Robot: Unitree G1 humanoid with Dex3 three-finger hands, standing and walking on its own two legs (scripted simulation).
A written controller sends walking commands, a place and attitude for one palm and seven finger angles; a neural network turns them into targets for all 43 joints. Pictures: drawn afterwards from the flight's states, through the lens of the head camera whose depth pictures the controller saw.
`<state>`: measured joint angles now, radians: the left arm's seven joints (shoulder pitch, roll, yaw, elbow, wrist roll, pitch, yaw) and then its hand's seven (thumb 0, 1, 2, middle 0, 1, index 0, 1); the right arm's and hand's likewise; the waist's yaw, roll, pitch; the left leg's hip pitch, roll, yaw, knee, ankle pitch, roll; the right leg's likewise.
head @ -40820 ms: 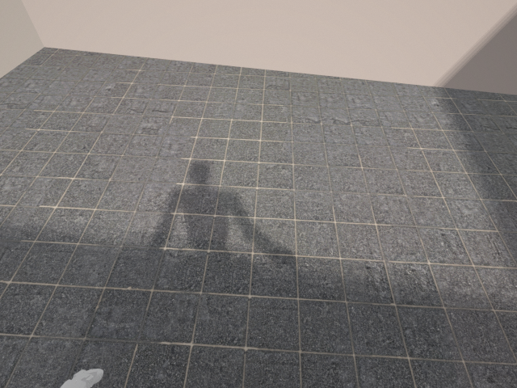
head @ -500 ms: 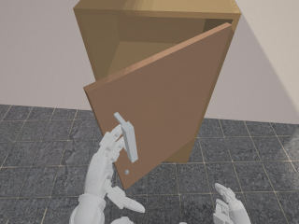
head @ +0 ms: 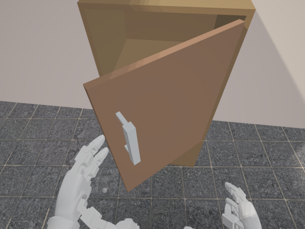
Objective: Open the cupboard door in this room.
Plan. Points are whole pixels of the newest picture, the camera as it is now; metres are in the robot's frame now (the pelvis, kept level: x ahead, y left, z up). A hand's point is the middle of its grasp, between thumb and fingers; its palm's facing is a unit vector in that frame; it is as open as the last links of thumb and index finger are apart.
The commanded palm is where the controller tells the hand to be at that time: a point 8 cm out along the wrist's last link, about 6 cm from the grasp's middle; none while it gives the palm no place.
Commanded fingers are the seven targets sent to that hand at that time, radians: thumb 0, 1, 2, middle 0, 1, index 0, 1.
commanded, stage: slide the hand sideways off the handle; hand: left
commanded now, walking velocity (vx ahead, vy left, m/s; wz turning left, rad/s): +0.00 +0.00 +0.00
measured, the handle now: (128, 140) +0.31 +0.08 +0.09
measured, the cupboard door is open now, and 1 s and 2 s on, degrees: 42 42 42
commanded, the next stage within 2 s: draw the hand back to the body in 0.16 s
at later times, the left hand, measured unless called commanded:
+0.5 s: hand (80, 192) +0.18 +0.15 +0.11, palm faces -0.06 -1.00 -0.06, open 16.3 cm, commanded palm +0.15 +0.21 +0.12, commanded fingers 0.00 -0.50 0.30 -0.15 -0.30 -0.15 -0.30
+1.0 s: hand (29, 182) +0.18 +0.23 +0.15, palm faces +0.27 -0.91 -0.33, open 14.5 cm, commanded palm +0.14 +0.27 +0.18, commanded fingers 0.00 0.13 0.57 -0.17 -0.30 -0.17 -0.30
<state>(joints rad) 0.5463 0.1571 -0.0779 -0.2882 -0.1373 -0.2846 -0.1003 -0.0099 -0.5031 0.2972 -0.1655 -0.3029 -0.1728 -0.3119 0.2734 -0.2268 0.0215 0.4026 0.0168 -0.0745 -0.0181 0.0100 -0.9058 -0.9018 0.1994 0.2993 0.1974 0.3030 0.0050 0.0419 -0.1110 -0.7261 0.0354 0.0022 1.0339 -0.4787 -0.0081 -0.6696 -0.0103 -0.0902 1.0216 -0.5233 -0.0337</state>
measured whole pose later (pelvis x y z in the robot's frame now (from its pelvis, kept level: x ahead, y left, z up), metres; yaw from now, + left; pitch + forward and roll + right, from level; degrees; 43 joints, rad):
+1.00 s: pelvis +0.01 +0.02 +0.05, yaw +0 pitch +0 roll -2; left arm 0.61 0.30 0.14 -0.46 -0.06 -0.03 0.10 -0.01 -0.19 0.43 -0.17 -0.30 -0.17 -0.30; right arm 0.25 -0.22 0.06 0.52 0.02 -0.12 -0.11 0.01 -0.90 -0.90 0.20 0.30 0.20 0.30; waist 0.05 0.06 -0.05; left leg -0.37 0.03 0.02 0.72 -0.36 0.02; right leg -0.30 0.00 -0.08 0.66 -0.37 0.00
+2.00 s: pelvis +0.01 +0.00 +0.07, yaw -1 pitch -5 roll -1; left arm 0.45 0.33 0.33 -0.38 -0.06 -0.08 0.12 0.02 0.89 0.90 -0.21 -0.30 -0.22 -0.31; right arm 0.19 -0.23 0.02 0.65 0.01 -0.10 -0.08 0.01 -0.91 -0.90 0.20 0.30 0.20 0.30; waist 0.07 0.07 0.04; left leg -0.10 0.03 0.04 0.41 -0.23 0.00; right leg -0.04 0.02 -0.06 0.37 -0.24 -0.02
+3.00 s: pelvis -0.12 +0.05 +0.06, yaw +1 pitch +1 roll -1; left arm 0.52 0.44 0.43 -0.55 -0.03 -0.20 0.15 0.02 0.88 0.90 -0.22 -0.30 -0.22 -0.31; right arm 0.14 -0.19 0.00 0.62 0.00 -0.06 -0.08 0.01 -0.90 -0.90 0.20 0.30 0.20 0.30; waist 0.02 -0.04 0.06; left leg -0.39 -0.02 0.02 0.57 -0.18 0.04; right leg -0.35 0.04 0.06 0.61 -0.26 0.02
